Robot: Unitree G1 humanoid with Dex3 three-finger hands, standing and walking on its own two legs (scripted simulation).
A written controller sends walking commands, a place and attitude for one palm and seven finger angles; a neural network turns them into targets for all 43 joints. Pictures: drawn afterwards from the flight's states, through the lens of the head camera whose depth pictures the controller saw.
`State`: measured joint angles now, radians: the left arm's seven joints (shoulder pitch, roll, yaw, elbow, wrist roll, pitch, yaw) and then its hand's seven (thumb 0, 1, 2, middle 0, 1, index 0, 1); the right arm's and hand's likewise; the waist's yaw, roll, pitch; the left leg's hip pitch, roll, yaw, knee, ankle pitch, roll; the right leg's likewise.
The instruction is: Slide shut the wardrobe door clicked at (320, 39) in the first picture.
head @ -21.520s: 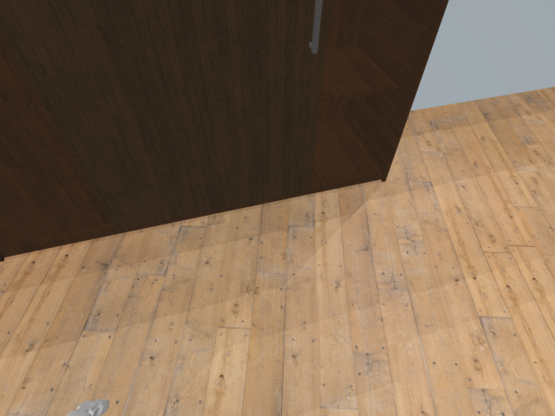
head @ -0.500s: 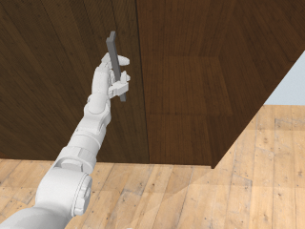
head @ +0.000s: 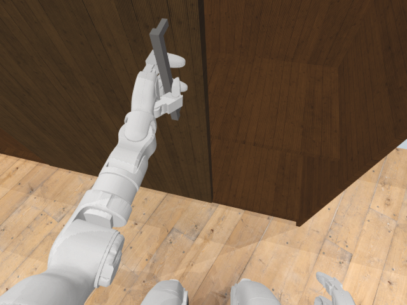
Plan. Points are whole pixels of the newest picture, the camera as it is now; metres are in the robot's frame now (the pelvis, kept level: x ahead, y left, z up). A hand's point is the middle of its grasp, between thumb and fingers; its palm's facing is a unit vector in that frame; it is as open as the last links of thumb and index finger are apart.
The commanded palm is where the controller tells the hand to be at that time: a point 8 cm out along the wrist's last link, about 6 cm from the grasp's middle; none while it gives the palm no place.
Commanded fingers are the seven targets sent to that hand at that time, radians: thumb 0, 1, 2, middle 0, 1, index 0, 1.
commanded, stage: step sideways, sliding the door along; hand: left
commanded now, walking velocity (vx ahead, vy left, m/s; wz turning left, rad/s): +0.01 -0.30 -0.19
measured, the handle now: (170, 76) +0.50 +0.13 +0.11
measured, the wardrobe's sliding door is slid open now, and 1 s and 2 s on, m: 0.41 0.26 0.04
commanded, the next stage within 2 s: none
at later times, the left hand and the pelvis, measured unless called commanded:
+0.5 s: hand (203, 97) +0.45 +0.06 +0.11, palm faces +0.28 -0.96 -0.08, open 5.9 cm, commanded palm +0.41 +0.01 +0.12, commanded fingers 0.00 0.90 0.90 -0.45 -1.40 -0.45 -1.40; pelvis +0.09 -0.12 +0.01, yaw +6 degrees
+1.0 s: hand (258, 107) +0.44 -0.04 +0.11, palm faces +0.14 -0.99 -0.05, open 5.6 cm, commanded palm +0.41 -0.06 +0.12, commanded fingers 0.00 0.90 0.90 -0.45 -1.40 -0.45 -1.40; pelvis +0.16 -0.16 +0.00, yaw +1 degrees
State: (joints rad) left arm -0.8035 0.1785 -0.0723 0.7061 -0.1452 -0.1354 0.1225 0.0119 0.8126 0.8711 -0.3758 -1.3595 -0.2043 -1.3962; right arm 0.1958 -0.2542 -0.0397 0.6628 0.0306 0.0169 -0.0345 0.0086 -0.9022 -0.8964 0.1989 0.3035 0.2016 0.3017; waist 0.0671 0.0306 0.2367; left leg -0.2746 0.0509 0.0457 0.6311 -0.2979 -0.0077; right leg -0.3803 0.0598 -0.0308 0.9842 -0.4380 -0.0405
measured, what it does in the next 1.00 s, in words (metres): steps to the right: right foot, then left foot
